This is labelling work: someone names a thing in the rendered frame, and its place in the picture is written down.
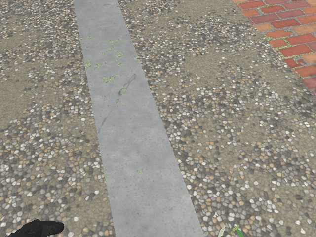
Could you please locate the robot left hand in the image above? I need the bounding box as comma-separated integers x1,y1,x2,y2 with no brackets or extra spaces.
6,219,64,237

